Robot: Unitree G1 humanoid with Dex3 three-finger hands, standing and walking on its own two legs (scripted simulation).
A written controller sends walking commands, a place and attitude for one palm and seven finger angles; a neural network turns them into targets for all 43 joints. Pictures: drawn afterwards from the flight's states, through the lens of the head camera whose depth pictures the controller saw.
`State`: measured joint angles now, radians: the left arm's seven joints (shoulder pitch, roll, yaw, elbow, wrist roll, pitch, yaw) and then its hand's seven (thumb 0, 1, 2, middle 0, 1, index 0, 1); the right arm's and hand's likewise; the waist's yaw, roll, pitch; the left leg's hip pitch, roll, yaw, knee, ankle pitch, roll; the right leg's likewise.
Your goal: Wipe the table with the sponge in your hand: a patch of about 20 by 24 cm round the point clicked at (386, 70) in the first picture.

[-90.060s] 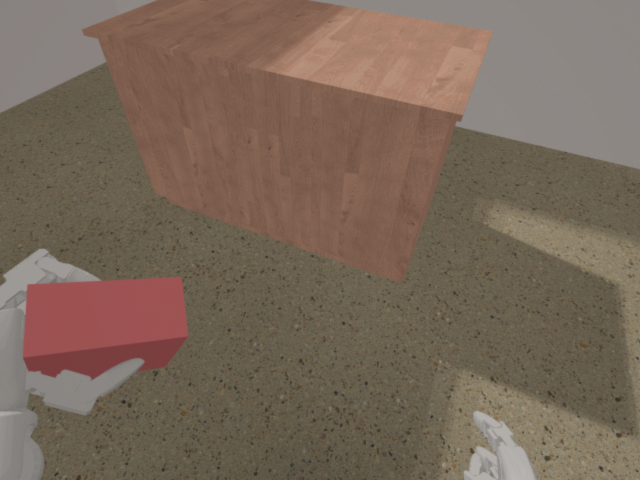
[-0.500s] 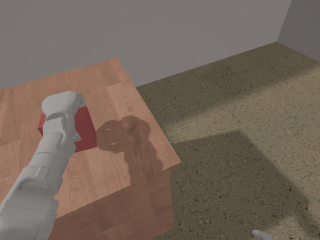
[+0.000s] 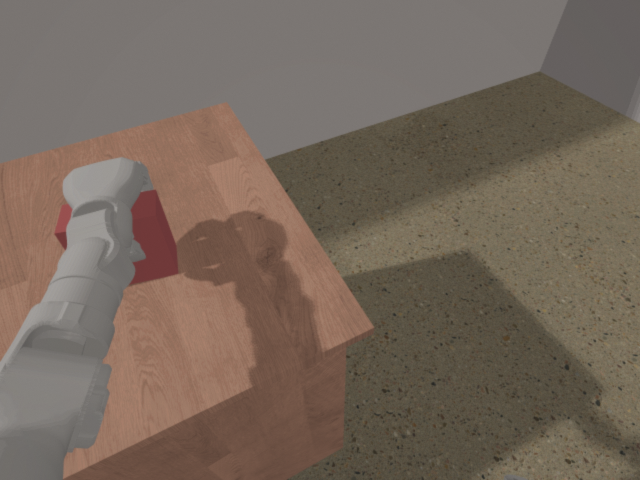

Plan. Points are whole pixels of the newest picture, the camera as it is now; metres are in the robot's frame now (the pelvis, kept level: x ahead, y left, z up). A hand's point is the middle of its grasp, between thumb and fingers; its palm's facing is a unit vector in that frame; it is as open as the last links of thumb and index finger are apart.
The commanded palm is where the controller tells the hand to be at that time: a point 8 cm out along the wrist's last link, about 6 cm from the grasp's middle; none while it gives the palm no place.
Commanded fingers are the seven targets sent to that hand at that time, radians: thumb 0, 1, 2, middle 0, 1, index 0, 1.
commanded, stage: slide back across to the first lane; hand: left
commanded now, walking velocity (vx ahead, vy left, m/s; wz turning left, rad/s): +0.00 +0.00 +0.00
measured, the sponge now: (128, 251) +0.41 +0.29 +0.06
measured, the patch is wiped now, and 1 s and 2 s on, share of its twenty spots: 1.00 1.00 1.00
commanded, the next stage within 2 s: wipe back along the first lane in 0.50 s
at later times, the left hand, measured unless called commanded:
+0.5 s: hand (74, 240) +0.38 +0.33 +0.11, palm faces -0.03 -0.05 -1.00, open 9.8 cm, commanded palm +0.36 +0.33 +0.16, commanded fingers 0.00 0.10 1.30 -1.20 -1.60 -1.20 -1.60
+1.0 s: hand (67, 259) +0.36 +0.33 +0.11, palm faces +0.00 -0.04 -1.00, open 9.8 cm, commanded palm +0.32 +0.32 +0.14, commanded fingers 0.00 0.10 1.30 -1.20 -1.60 -1.20 -1.60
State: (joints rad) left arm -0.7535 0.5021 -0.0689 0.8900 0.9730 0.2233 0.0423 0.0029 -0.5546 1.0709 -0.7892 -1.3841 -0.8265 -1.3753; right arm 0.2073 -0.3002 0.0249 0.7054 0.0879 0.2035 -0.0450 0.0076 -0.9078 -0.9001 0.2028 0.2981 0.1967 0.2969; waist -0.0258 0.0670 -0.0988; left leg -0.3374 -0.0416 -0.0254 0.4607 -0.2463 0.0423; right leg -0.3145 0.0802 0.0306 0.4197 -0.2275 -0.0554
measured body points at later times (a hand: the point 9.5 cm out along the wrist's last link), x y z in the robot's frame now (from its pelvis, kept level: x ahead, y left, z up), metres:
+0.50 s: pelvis +0.01 +0.03 +0.00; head +0.02 +0.00 +0.45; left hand +0.38 +0.33 +0.17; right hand +0.20 -0.20 -0.11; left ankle -0.02 +0.09 -0.74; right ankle -0.02 -0.09 -0.74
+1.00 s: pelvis +0.01 +0.02 +0.00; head +0.02 -0.01 +0.45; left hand +0.35 +0.32 +0.16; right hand +0.18 -0.22 -0.12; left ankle -0.02 +0.09 -0.74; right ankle -0.02 -0.09 -0.74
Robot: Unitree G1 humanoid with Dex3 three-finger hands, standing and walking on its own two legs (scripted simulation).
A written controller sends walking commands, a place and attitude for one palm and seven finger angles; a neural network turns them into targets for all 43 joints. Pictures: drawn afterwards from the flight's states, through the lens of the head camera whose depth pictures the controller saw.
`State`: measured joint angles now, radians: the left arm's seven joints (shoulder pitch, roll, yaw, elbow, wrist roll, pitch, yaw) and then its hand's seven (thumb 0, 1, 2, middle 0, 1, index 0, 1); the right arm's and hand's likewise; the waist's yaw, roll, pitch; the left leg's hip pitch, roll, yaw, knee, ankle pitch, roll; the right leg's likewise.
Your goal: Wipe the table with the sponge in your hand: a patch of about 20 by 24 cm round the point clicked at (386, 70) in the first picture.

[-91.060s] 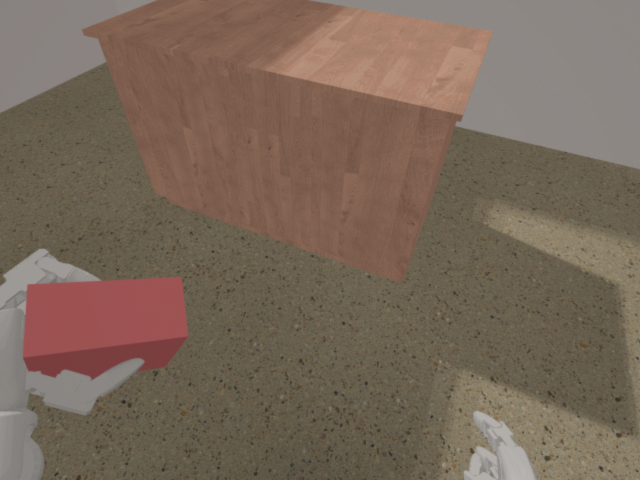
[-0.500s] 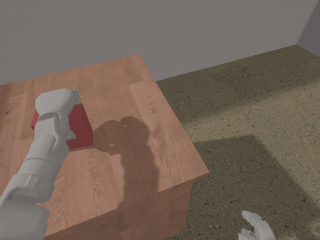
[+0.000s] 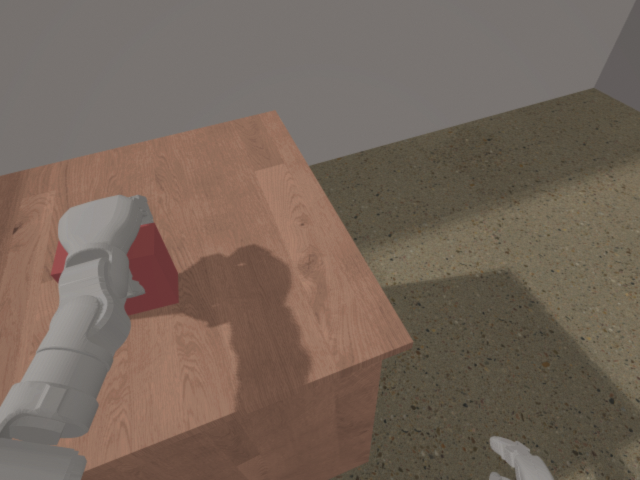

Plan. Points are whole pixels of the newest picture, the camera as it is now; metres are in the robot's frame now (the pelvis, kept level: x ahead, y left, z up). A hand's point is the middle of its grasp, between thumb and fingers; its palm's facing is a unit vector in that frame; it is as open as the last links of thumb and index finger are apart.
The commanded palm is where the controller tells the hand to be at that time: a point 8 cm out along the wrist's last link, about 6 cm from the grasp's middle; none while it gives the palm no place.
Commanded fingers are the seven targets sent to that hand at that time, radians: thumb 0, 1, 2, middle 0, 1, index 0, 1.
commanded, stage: wipe back along the first lane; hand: left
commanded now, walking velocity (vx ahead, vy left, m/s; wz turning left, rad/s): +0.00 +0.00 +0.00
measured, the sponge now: (128, 282) +0.35 +0.31 +0.05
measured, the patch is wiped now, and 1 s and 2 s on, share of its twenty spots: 1.00 1.00 1.00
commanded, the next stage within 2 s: lift the sponge slowly off the table in 1.22 s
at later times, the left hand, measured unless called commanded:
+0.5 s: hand (128, 279) +0.32 +0.27 +0.10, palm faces +0.06 -0.06 -1.00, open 9.8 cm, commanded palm +0.27 +0.27 +0.13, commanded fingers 0.00 0.10 1.30 -1.20 -1.60 -1.20 -1.60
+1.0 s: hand (127, 307) +0.28 +0.25 +0.11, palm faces +0.11 -0.10 -0.99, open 9.8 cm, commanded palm +0.23 +0.24 +0.14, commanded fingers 0.00 0.10 1.30 -1.20 -1.60 -1.20 -1.60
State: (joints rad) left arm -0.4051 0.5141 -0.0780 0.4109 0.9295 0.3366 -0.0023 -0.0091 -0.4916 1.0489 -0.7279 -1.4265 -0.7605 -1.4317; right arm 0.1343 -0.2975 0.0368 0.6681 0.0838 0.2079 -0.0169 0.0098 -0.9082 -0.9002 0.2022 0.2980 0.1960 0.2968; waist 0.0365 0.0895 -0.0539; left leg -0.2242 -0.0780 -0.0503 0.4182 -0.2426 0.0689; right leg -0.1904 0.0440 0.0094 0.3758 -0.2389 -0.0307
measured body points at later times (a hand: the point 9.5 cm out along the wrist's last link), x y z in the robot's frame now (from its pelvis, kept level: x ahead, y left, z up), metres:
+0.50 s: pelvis +0.00 -0.01 +0.00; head +0.00 -0.05 +0.45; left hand +0.31 +0.27 +0.16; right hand +0.21 -0.23 -0.10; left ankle -0.02 +0.08 -0.74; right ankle -0.03 -0.11 -0.74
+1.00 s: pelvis +0.00 +0.00 +0.00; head -0.01 -0.05 +0.44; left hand +0.27 +0.25 +0.16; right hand +0.22 -0.22 -0.10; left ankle -0.02 +0.08 -0.74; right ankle -0.03 -0.11 -0.74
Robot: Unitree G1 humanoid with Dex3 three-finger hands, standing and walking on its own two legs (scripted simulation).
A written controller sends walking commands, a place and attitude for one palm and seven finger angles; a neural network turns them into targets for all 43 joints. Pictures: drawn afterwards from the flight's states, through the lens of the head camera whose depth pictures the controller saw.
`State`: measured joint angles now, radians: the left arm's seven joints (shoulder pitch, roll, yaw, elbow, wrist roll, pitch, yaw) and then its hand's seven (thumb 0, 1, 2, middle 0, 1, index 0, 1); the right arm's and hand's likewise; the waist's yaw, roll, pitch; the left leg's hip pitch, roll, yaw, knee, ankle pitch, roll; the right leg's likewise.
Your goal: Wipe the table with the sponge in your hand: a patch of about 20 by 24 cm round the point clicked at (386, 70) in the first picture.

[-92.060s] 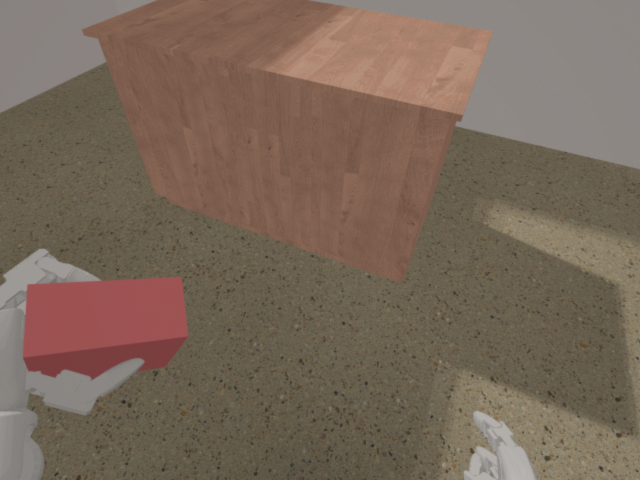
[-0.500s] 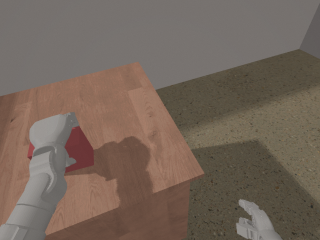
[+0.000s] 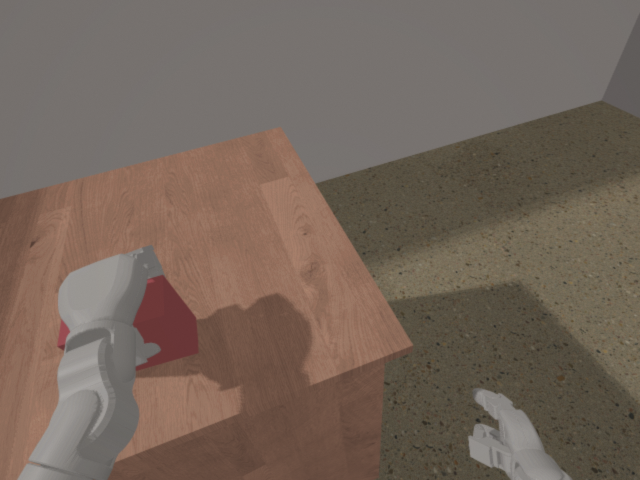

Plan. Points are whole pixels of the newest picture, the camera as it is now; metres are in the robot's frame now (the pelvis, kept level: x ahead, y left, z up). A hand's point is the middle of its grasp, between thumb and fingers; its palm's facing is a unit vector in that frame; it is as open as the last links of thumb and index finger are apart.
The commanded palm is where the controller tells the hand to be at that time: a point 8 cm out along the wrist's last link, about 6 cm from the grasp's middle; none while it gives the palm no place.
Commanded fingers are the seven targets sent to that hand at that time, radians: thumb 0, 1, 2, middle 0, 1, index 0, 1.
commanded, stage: wipe back along the first lane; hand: left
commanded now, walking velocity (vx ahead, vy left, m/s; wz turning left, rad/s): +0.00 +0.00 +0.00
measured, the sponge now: (143, 336) +0.27 +0.28 +0.05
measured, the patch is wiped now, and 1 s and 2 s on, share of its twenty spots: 1.00 1.00 1.00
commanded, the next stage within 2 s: lift the sponge slowly off the table in 0.22 s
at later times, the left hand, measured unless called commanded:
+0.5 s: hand (139, 335) +0.24 +0.24 +0.11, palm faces +0.15 -0.15 -0.98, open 9.8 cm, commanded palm +0.19 +0.23 +0.15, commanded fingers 0.00 0.10 1.30 -1.20 -1.60 -1.20 -1.60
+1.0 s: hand (134, 353) +0.21 +0.23 +0.12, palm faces +0.12 -0.18 -0.98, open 9.7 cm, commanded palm +0.18 +0.23 +0.19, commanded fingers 0.00 0.10 1.30 -1.20 -1.60 -1.20 -1.60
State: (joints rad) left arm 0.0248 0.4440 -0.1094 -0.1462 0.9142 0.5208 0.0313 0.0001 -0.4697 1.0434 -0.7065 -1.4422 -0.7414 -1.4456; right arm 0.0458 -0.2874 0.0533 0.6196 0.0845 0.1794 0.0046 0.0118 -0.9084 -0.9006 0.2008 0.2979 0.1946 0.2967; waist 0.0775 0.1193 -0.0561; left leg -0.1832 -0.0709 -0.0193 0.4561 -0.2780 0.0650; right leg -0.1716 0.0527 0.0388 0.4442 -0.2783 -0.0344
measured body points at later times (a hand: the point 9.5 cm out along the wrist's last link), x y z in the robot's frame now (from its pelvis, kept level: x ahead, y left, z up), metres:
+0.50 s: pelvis +0.00 -0.01 +0.00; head -0.02 -0.05 +0.45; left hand +0.22 +0.24 +0.16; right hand +0.24 -0.21 -0.08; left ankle -0.03 +0.08 -0.74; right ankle -0.03 -0.10 -0.74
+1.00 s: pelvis -0.02 -0.02 +0.00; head -0.04 -0.08 +0.45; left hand +0.20 +0.23 +0.18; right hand +0.23 -0.23 -0.08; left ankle -0.03 +0.08 -0.74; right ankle -0.03 -0.10 -0.74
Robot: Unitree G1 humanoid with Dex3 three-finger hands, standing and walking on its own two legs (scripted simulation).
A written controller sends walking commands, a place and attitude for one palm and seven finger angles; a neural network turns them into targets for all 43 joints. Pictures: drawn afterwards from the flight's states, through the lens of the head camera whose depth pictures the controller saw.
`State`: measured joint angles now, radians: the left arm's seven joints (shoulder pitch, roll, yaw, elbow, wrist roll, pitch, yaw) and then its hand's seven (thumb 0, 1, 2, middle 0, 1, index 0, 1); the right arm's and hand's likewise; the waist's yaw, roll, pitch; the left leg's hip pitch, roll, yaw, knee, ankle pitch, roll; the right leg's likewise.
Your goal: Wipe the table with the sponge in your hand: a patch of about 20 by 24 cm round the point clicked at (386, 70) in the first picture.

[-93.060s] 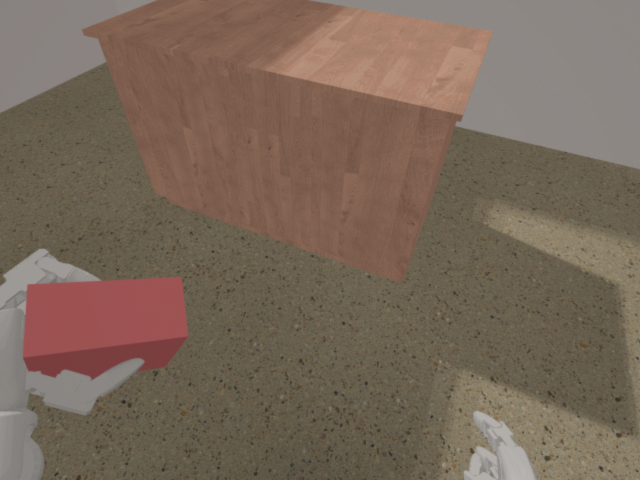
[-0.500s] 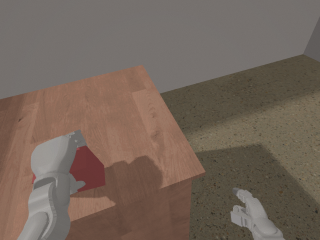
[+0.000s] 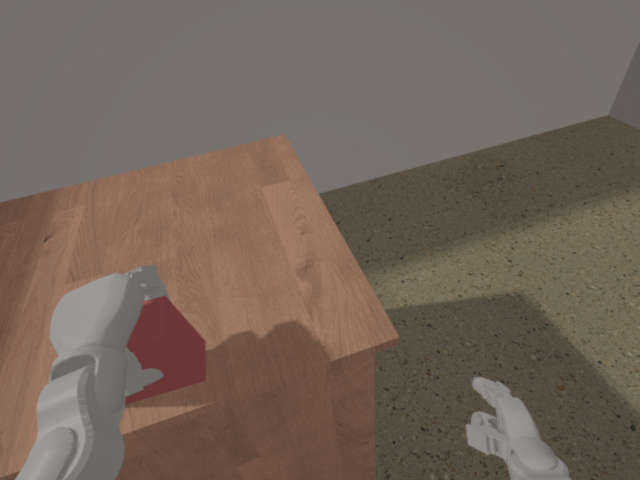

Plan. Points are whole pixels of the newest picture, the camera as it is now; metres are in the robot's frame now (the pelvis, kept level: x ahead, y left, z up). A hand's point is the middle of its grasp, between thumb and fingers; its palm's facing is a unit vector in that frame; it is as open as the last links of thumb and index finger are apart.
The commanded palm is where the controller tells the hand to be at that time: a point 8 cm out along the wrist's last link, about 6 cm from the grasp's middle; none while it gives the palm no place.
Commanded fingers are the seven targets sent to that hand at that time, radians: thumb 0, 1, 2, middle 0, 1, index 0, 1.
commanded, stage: lift the sponge slowly off the table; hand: left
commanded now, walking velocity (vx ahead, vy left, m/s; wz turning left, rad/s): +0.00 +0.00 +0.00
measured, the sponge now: (147, 360) +0.22 +0.26 +0.06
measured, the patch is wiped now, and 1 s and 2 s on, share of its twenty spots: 1.00 1.00 1.00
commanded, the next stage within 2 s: bring the sponge back beside the body in 1.42 s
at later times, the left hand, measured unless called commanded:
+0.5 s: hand (122, 311) +0.23 +0.26 +0.15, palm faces +0.14 -0.12 -0.98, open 9.7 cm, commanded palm +0.20 +0.27 +0.22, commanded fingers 0.00 0.10 1.30 -1.20 -1.60 -1.20 -1.60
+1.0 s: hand (104, 287) +0.23 +0.26 +0.19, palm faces +0.23 -0.13 -0.96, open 9.7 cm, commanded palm +0.19 +0.27 +0.26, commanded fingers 0.00 0.10 1.30 -1.20 -1.60 -1.20 -1.60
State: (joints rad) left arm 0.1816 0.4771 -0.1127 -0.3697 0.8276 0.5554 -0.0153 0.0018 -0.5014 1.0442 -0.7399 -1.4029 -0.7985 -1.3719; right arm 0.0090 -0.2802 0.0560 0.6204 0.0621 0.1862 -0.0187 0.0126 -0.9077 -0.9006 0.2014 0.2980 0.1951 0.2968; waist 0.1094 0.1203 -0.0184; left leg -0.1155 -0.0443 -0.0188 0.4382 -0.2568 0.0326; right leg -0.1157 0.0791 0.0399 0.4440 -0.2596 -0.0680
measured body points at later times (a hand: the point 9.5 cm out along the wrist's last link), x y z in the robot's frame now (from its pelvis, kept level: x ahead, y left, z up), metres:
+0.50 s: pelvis -0.02 -0.01 +0.00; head -0.05 -0.07 +0.45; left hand +0.22 +0.26 +0.21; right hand +0.24 -0.21 -0.08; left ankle -0.01 +0.10 -0.74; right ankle -0.01 -0.08 -0.74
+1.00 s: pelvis -0.02 +0.00 +0.00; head -0.05 -0.06 +0.45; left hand +0.22 +0.27 +0.24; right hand +0.24 -0.19 -0.07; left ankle -0.01 +0.10 -0.74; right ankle -0.01 -0.08 -0.74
